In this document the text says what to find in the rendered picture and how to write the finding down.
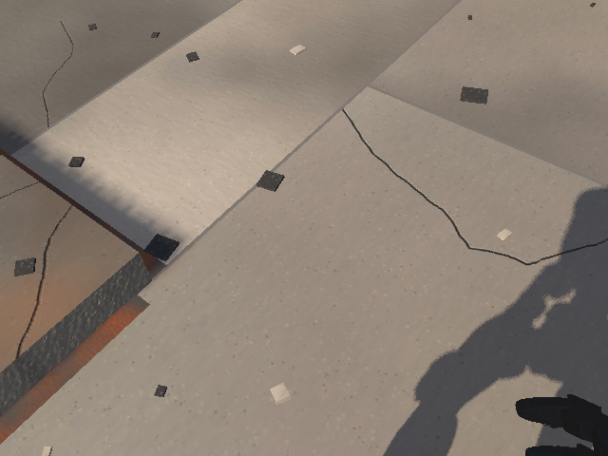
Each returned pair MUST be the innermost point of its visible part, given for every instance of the robot right hand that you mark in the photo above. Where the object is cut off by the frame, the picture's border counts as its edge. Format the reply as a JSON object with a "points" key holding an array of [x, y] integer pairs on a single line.
{"points": [[575, 415]]}

